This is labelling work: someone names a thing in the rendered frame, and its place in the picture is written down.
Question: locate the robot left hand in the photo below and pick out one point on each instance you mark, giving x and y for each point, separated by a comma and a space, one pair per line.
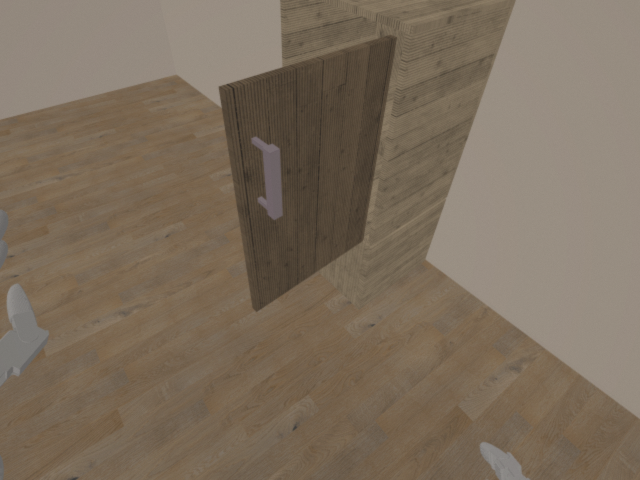
18, 347

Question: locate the robot right hand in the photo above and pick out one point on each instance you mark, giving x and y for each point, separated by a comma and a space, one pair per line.
505, 465

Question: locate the cupboard door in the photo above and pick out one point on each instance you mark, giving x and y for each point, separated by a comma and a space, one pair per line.
325, 114

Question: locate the handle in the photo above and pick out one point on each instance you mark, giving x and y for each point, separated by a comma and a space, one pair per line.
272, 173

